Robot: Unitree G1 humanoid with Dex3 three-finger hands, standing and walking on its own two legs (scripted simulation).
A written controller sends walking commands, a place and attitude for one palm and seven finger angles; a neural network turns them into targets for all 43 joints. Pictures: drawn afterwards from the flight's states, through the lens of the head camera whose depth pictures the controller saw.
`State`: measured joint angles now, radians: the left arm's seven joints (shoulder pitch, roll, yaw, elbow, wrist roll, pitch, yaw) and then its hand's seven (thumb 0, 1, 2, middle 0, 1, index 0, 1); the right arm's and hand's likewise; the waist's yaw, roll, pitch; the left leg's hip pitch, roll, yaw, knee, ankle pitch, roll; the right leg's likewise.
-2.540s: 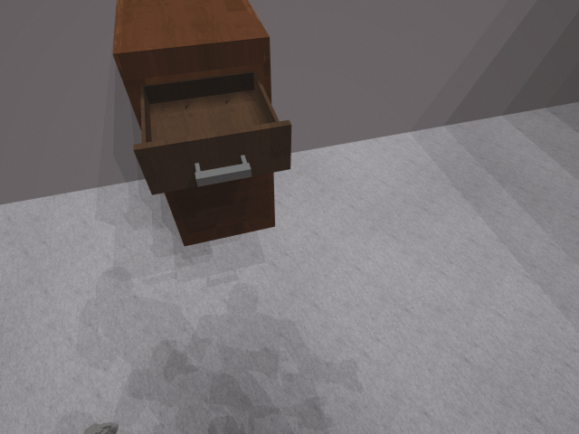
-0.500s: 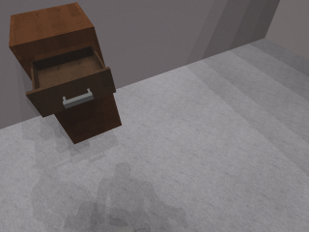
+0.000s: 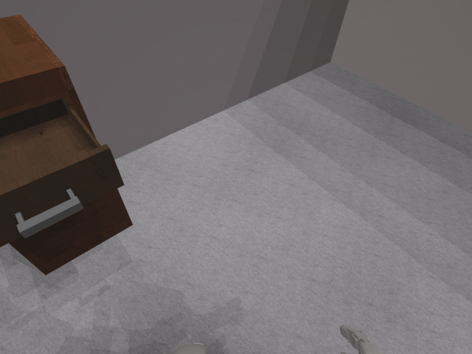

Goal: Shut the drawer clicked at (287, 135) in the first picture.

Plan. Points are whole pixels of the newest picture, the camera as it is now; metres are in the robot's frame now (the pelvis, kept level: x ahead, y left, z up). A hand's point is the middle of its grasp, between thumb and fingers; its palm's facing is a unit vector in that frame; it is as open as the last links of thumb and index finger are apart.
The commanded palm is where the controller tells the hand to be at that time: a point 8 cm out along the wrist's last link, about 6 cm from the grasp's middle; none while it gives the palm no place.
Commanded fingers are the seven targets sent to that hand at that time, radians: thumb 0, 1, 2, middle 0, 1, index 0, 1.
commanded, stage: walk to a spot facing it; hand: left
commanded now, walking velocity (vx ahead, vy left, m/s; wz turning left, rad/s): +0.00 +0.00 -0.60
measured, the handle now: (48, 210) +0.37 +0.49 -0.08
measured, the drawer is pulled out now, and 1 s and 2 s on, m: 0.30 0.30 0.30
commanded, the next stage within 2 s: turn to face it in 2.00 s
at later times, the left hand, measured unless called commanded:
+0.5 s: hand (152, 294) +0.25 +0.22 -0.16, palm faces -0.33 -0.93 -0.16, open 7.4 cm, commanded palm none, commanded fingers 0.00 0.90 0.90 -0.20 -0.30 -0.20 -0.30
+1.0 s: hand (191, 293) +0.26 +0.13 -0.16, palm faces -0.56 -0.79 -0.25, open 7.4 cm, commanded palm none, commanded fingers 0.00 0.90 0.90 -0.20 -0.30 -0.20 -0.30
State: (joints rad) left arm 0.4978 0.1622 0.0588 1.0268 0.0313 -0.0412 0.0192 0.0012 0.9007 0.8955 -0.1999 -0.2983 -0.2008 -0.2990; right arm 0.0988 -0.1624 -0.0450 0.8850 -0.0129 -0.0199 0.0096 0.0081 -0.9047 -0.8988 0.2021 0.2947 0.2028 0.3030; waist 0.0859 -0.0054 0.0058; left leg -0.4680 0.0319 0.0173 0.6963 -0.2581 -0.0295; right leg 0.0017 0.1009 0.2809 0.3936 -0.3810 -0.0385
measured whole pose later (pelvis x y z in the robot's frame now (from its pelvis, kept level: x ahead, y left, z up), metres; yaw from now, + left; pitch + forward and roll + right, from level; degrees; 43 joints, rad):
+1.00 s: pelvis +0.08 +0.02 +0.00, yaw -39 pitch +0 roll +0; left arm 0.20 0.18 0.07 0.92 0.02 0.03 0.01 0.00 0.90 0.90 -0.20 -0.30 -0.20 -0.30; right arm 0.17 -0.20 -0.07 0.91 -0.02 0.04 -0.03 0.01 -0.91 -0.90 0.20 0.29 0.20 0.30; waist 0.00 0.03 0.07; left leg -0.49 0.12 0.04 1.05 -0.40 -0.10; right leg -0.27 0.04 -0.01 0.54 -0.27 -0.05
